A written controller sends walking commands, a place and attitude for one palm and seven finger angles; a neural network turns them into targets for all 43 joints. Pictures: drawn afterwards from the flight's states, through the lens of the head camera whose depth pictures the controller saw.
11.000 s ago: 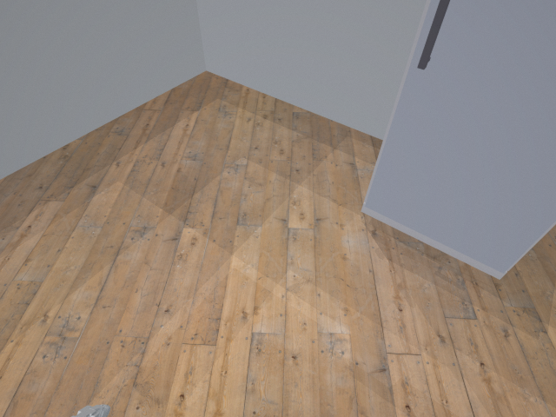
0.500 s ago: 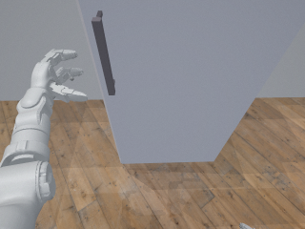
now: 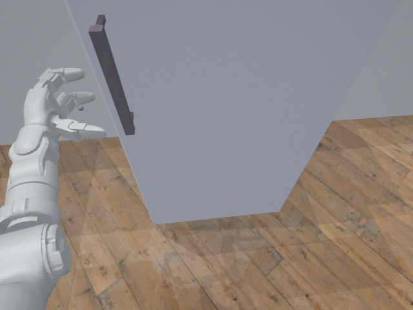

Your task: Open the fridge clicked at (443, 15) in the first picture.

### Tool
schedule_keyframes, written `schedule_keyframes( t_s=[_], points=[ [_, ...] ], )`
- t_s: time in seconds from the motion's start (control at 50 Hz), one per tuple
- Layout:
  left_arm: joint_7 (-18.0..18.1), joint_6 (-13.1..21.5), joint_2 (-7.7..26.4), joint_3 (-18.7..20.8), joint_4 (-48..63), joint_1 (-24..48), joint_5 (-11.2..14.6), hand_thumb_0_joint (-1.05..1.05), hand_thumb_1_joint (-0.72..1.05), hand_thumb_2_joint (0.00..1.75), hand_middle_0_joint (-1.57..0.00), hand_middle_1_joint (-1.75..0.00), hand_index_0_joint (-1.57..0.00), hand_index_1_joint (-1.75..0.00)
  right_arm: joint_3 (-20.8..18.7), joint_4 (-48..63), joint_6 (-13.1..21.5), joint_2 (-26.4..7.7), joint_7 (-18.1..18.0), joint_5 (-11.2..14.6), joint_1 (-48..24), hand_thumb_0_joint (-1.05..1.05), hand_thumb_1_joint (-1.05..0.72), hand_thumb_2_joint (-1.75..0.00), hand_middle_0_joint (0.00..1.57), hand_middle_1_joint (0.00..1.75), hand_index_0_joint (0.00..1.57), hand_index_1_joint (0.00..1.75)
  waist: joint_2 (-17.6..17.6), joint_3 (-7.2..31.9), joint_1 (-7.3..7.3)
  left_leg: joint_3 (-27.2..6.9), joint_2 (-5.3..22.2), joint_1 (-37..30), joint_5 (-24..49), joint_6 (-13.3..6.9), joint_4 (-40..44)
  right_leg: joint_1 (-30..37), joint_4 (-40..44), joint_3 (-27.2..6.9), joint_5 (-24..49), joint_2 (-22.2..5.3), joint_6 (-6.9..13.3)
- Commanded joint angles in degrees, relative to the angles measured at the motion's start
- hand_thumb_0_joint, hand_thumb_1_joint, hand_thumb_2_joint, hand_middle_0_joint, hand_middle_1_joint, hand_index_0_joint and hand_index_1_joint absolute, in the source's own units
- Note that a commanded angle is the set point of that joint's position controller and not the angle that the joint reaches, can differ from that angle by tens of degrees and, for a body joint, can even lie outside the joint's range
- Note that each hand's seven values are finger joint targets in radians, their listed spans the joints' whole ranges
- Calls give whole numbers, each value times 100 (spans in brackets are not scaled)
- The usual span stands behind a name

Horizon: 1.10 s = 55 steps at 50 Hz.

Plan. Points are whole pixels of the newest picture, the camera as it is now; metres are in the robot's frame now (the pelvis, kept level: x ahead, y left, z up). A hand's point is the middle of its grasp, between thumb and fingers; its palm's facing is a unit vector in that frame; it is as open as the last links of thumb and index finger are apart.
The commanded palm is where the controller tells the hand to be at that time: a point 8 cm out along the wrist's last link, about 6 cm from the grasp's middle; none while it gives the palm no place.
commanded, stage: move the hooked fingers beside the handle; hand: left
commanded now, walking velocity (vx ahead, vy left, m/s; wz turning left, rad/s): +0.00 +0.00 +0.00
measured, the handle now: (117, 83) +0.53 +0.17 +0.15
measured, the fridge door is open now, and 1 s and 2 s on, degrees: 0 0 0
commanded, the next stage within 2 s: feel for the door with the fingertips in 0.46 s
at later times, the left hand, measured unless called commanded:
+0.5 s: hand (89, 107) +0.45 +0.21 +0.16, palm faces +0.09 -1.00 +0.01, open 14.0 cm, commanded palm +0.42 +0.26 +0.16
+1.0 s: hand (105, 105) +0.46 +0.18 +0.15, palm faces +0.07 -1.00 +0.03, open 14.0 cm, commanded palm +0.43 +0.23 +0.16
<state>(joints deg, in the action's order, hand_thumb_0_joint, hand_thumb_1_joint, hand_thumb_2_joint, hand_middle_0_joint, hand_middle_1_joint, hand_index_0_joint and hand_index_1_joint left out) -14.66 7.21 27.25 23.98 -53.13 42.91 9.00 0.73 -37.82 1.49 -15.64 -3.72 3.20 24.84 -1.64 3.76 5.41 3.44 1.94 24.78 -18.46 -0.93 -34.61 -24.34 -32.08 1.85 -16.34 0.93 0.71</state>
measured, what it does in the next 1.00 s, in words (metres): stands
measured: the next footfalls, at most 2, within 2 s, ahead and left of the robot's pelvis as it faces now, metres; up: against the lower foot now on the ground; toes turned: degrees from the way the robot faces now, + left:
none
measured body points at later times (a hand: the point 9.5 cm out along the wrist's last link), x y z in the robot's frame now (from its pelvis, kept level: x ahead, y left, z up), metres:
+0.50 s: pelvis -0.01 +0.00 +0.00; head +0.03 +0.00 +0.44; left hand +0.44 +0.26 +0.16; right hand +0.08 -0.26 -0.11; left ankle -0.02 +0.11 -0.73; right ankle -0.01 -0.11 -0.73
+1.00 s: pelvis -0.01 +0.00 +0.00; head +0.03 +0.00 +0.45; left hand +0.45 +0.23 +0.15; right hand +0.04 -0.27 -0.12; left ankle -0.02 +0.11 -0.73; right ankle -0.01 -0.11 -0.73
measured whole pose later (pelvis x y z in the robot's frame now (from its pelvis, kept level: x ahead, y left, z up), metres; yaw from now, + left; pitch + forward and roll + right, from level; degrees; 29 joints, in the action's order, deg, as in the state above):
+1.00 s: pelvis -0.01 +0.00 +0.00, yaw +1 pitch +8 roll -1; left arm -8.5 8.0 21.6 18.7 -57.1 48.5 7.7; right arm 1.0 -38.4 2.7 -15.2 -3.3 2.9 21.5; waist -1.5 3.6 5.4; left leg 2.4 1.4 25.4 -17.8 -0.8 -35.5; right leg -24.7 -33.3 2.8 -16.3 0.4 0.9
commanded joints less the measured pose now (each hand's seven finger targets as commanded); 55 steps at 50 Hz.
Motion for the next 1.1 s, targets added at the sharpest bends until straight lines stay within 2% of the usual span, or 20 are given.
schedule_keyframes(
  t_s=[0.0,0.16,0.18,0.22,0.28,0.34,0.4,0.44,0.48,0.52,0.58,0.64,0.68,0.74,0.8,0.88,0.92,0.98,1.04,1.08],
  points=[
    [-31,261,1339,-159,1543,2940,148,0,-50,30,-30,-120,-30,-120,-289,593,252,-883,-100,15,-18,0,-90,-90,20,30,20,30,-414,1918,-49,-341,-97,-1342,2152,-149,203,655,223,-21,2160,67,39],
    [87,93,782,-559,1204,3086,194,0,-50,30,-30,-120,-30,-120,-223,579,302,-845,-77,17,-211,0,-90,-90,20,30,20,30,-140,1616,-13,-442,-141,-1243,1848,-115,227,485,234,35,1887,16,66],
    [148,120,915,-460,1089,3043,172,0,-50,30,-30,-120,-30,-120,-230,560,284,-864,-83,15,-188,0,-90,-90,20,30,20,30,84,1558,-15,-445,-135,-1155,1792,-140,202,527,231,31,1855,3,64],
    [224,152,862,-544,958,3265,103,0,-50,30,-30,-120,-30,-120,-195,597,280,-849,-80,16,-270,0,-90,-90,20,30,20,30,47,1513,0,-439,-160,-1043,1589,-128,236,473,216,10,1736,-19,47],
    [340,339,1179,-385,777,3575,-9,0,-50,30,-30,-120,-30,-120,-178,574,272,-885,-93,-16,-232,0,-90,-90,20,30,20,30,90,1614,9,-465,-175,-940,1442,-138,190,514,182,-38,1588,-44,53],
    [361,582,1065,-475,1004,3773,-74,0,-50,30,-30,-120,-30,-120,-165,618,317,-820,-63,-24,-309,0,-90,-90,20,30,20,30,-444,2087,-51,-490,-186,-1269,1722,-84,134,537,69,-55,1782,-35,85],
    [311,569,1293,-285,435,3622,-32,0,-50,30,-30,-120,-30,-120,-162,553,299,-887,-89,-16,-220,0,-90,-90,20,30,20,30,178,1873,-9,-474,-170,-897,1488,-126,153,649,113,-61,1733,-15,42],
    [261,504,1435,-260,176,3705,-73,0,-50,30,-30,-120,-30,-120,-145,531,286,-911,-109,-10,-173,0,-90,-90,20,30,20,30,151,1673,21,-451,-189,-667,1268,-134,211,637,151,-73,1627,-32,33],
    [240,600,1367,-315,466,3765,-84,0,-50,30,-30,-120,-30,-120,-170,572,291,-896,-106,-35,-128,0,-90,-90,20,30,20,30,-177,1990,-22,-455,-204,-889,1530,-126,164,698,92,-64,1752,-38,64],
    [211,652,1400,-230,530,3638,-42,0,-50,30,-30,-120,-30,-120,-184,572,289,-888,-96,-33,-87,0,-90,-90,20,30,20,30,-198,2168,-46,-446,-179,-1012,1654,-119,142,695,96,-71,1853,-2,50],
    [132,652,1017,-462,443,3576,80,0,-50,30,-30,-120,-30,-120,-208,518,292,-882,-86,-37,4,0,-90,-90,20,30,20,30,40,1993,30,-457,-165,-980,1668,-137,165,674,134,-17,1845,25,48],
    [157,598,1061,-375,708,3497,95,0,-50,30,-30,-120,-30,-120,-234,506,292,-894,-65,-40,4,0,-90,-90,20,30,20,30,-178,2088,-39,-433,-168,-1050,1680,-128,186,660,138,-33,1842,35,50],
    [231,534,1141,-269,689,3274,97,0,-50,30,-30,-120,-30,-120,-256,484,274,-912,-61,-48,63,0,-90,-90,20,30,20,30,24,2015,-82,-418,-162,-932,1662,-144,195,755,160,-3,1810,38,53],
    [362,518,981,-384,1026,3430,24,0,-50,30,-30,-120,-30,-120,-266,502,297,-862,-36,-50,7,0,-90,-90,20,30,20,30,-240,2002,-78,-417,-167,-1032,1640,-125,240,654,169,-12,1737,44,59],
    [507,498,1127,-178,1029,3198,13,0,-50,30,-30,-120,-30,-120,-273,484,289,-868,-28,-58,15,0,-90,-90,20,30,20,30,-58,2008,-133,-401,-148,-1010,1750,-133,229,746,168,-18,1849,56,59],
    [610,479,782,-498,1120,3413,-66,0,-50,30,-30,-120,-30,-120,-265,507,305,-830,-11,-60,-34,0,-90,-90,20,30,20,30,-174,1863,-45,-386,-158,-1042,1639,-130,237,629,184,-6,1724,45,66],
    [683,477,1110,-182,991,3408,-71,0,-50,30,-30,-120,-30,-120,-271,484,306,-851,-28,-60,-40,0,-90,-90,20,30,20,30,-12,1950,-94,-387,-148,-1001,1632,-127,233,711,183,-42,1781,44,52],
    [705,529,947,-413,858,3698,-166,0,-50,30,-30,-120,-30,-120,-250,466,310,-826,-33,-67,-37,0,-90,-90,20,30,20,30,-43,1820,11,-374,-161,-937,1504,-133,222,627,186,-44,1684,24,46],
    [703,562,1108,-311,576,3862,-202,0,-50,30,-30,-120,-30,-120,-232,433,321,-842,-35,-73,-19,0,-90,-90,20,30,20,30,16,1876,41,-405,-164,-895,1418,-116,212,592,161,-62,1647,21,37],
    [649,602,806,-549,484,3968,-176,0,-50,30,-30,-120,-30,-120,-222,440,341,-825,-28,-82,8,0,-90,-90,20,30,20,30,-24,1865,116,-420,-172,-970,1491,-122,176,516,163,-43,1679,10,47]
  ],
)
